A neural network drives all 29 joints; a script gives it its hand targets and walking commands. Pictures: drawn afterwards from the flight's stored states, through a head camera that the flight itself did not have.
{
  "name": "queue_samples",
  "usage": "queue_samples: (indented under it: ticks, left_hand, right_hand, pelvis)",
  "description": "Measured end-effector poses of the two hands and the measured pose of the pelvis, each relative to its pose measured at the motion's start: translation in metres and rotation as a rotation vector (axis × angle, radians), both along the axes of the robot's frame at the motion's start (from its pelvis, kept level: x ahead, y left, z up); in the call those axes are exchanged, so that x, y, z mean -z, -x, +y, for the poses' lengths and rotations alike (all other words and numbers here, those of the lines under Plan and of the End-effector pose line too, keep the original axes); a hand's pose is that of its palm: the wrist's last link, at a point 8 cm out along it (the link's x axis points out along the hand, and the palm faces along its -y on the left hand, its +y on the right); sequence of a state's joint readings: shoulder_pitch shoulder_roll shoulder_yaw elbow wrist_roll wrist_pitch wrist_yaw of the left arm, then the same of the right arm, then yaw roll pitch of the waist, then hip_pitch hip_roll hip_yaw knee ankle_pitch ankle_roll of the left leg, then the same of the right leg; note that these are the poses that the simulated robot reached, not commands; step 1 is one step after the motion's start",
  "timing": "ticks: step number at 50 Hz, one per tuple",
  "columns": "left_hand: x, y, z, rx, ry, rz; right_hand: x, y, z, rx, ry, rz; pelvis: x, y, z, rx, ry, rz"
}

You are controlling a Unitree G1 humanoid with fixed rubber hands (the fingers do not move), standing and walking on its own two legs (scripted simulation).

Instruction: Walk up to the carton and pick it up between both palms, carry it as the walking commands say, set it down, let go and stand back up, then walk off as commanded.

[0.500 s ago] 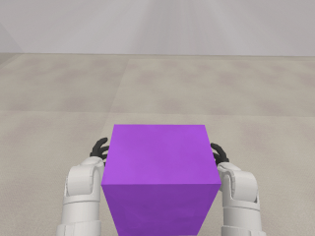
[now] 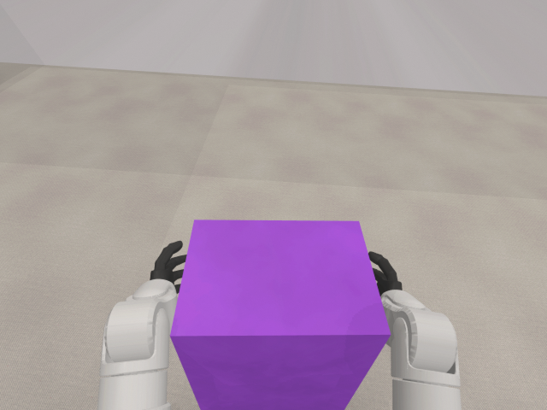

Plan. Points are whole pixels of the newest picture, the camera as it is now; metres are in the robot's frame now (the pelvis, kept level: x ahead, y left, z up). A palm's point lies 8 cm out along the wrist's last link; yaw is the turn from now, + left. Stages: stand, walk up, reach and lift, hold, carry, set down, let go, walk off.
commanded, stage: carry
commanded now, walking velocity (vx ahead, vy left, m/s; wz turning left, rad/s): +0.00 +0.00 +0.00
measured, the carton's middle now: (275, 326) +0.24 +0.01 +0.03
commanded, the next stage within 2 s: none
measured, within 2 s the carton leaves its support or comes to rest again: neither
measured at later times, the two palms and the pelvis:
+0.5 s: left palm (142, 347) +0.17 +0.16 +0.09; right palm (409, 363) +0.17 -0.15 +0.09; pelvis -0.08 +0.00 +0.01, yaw -1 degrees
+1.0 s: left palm (143, 398) +0.12 +0.15 +0.08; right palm out of the picture +0.11 -0.16 +0.08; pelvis -0.14 +0.00 +0.00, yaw +0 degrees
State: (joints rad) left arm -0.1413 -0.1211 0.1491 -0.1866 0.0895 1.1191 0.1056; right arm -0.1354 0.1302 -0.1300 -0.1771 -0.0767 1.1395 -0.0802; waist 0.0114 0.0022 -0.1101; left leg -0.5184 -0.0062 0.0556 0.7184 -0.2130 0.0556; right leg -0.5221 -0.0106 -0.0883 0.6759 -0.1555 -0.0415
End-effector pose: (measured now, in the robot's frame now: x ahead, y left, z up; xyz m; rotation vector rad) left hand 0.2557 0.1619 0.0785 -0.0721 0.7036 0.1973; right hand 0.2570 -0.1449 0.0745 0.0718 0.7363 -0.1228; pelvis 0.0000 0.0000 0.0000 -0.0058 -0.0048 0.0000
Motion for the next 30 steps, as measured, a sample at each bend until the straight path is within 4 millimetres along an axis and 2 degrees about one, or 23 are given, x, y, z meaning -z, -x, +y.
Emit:
queue_samples:
  ticks: [4,9,16,20,24,30]
  left_hand:
    - [-0.002,0.013,-0.002,0.015,0.006,0.010]
    - [-0.008,0.029,-0.005,-0.006,-0.009,0.010]
    - [-0.006,0.049,-0.005,0.004,0.002,-0.005]
    - [-0.002,0.065,-0.004,0.026,0.028,0.024]
    - [-0.012,0.081,-0.002,0.024,0.009,0.038]
    - [-0.029,0.088,-0.002,0.003,-0.003,-0.004]
  right_hand:
    - [-0.005,0.017,-0.002,0.016,0.009,0.010]
    - [-0.003,0.029,-0.005,0.008,-0.027,0.012]
    - [-0.008,0.050,-0.005,0.016,-0.007,-0.005]
    - [-0.014,0.071,-0.004,0.029,0.030,0.024]
    - [-0.018,0.087,-0.002,0.032,0.009,0.038]
    - [-0.025,0.093,-0.001,0.020,-0.013,-0.003]
  pelvis:
    - [-0.002,0.012,0.001,0.003,-0.003,-0.007]
    - [-0.002,0.028,-0.003,-0.005,-0.005,-0.007]
    - [0.003,0.050,-0.002,0.002,0.012,0.009]
    - [-0.003,0.064,0.001,0.011,-0.002,0.002]
    - [-0.013,0.073,0.004,0.015,0.008,0.012]
    - [-0.014,0.089,0.003,0.028,0.013,0.034]
